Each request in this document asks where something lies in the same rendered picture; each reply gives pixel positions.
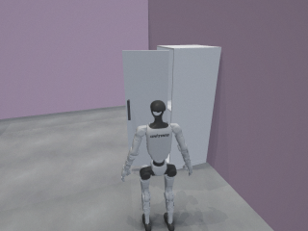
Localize robot right hand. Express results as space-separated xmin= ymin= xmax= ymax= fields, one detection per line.
xmin=183 ymin=164 xmax=193 ymax=176

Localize left robot upper arm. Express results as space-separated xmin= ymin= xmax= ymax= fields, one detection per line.
xmin=130 ymin=125 xmax=147 ymax=156

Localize right robot forearm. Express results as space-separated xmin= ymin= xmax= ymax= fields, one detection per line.
xmin=181 ymin=144 xmax=192 ymax=165

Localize handle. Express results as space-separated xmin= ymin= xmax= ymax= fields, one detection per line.
xmin=127 ymin=99 xmax=131 ymax=120

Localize right robot upper arm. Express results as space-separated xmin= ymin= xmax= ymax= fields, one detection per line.
xmin=170 ymin=123 xmax=187 ymax=152

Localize fridge door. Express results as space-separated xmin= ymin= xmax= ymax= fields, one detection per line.
xmin=122 ymin=50 xmax=169 ymax=167

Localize robot right shin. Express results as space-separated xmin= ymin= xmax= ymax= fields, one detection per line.
xmin=165 ymin=191 xmax=175 ymax=223

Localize left robot forearm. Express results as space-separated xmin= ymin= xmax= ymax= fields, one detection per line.
xmin=123 ymin=147 xmax=136 ymax=171

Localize humanoid robot head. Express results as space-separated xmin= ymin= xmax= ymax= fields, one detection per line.
xmin=148 ymin=100 xmax=168 ymax=129

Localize robot left hand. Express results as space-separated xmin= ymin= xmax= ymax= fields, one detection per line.
xmin=121 ymin=168 xmax=131 ymax=182

